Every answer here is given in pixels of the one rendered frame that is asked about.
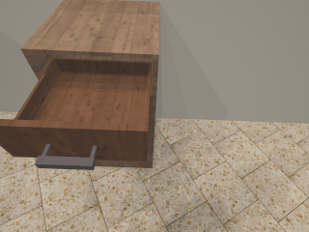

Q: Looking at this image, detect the drawer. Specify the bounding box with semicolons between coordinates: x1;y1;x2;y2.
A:
0;58;152;161

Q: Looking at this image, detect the handle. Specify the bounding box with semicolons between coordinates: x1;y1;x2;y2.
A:
35;143;98;170

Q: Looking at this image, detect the cabinet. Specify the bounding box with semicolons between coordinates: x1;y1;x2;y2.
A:
21;0;160;168

